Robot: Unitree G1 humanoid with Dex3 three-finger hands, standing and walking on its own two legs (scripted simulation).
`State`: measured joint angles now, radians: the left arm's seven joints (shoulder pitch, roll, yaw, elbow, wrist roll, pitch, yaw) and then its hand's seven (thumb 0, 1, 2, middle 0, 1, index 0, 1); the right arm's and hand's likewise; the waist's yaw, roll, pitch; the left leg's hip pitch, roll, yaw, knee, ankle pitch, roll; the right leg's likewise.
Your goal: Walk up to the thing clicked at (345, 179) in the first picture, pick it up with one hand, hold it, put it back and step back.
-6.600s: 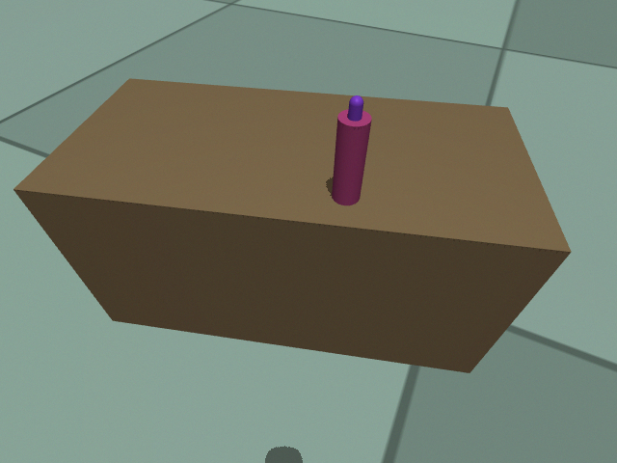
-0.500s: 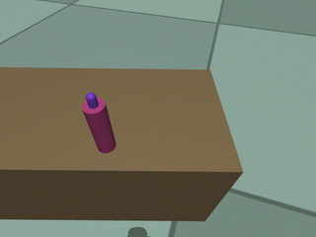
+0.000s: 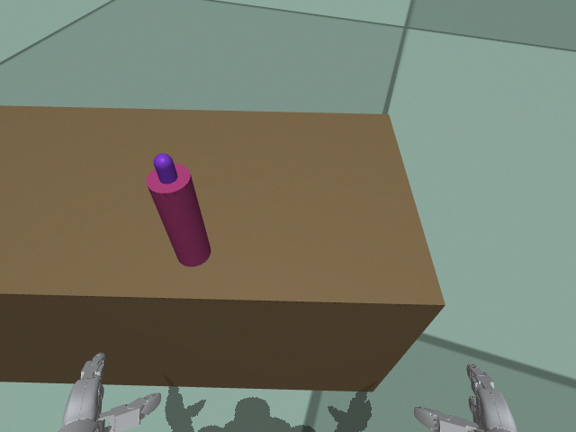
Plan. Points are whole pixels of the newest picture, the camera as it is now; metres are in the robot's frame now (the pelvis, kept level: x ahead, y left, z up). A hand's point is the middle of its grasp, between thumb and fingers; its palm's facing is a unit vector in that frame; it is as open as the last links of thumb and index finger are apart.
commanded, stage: rise first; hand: left
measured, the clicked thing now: (180, 212) +0.47 +0.20 +0.00
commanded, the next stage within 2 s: go down in 1.26 s
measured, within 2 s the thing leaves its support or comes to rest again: neither
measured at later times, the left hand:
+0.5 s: hand (111, 389) +0.19 +0.25 -0.03, palm faces +0.28 -0.90 -0.34, open 17.4 cm
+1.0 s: hand (100, 386) +0.18 +0.24 +0.02, palm faces +0.28 -0.89 -0.35, open 17.6 cm
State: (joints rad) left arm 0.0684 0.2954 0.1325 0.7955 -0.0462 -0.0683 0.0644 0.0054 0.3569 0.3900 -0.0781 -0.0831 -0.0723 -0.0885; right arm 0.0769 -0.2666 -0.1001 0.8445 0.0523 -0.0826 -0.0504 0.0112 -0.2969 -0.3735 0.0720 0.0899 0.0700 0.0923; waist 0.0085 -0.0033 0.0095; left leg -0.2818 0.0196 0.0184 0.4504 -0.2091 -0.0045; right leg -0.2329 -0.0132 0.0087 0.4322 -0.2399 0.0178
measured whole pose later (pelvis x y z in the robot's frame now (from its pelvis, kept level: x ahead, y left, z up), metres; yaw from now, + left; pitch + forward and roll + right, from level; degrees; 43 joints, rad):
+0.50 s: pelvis +0.02 -0.01 +0.00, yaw +1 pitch -1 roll +0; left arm 0.34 0.28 0.16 0.28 -0.05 -0.06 0.07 -0.01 -0.49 0.03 -0.04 -0.04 -0.04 -0.04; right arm 0.26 -0.24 -0.07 0.61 0.03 -0.06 -0.06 0.00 0.51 -0.03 0.06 0.05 0.05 0.05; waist 0.03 0.03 0.01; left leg -0.16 0.02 0.01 0.40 -0.22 -0.02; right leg -0.12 -0.01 0.00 0.40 -0.26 0.01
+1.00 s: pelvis +0.01 -0.01 +0.00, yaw +1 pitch -3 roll +0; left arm 0.44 0.29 0.18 0.05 -0.04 -0.13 0.04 -0.01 -0.55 0.04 -0.05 -0.04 -0.04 -0.05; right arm 0.23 -0.23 -0.11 0.64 0.02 -0.08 -0.06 0.00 0.53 -0.04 0.06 0.05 0.05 0.05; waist 0.04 0.03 0.04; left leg -0.14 0.02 0.00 0.39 -0.20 -0.02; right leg -0.09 -0.01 -0.02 0.39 -0.25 0.00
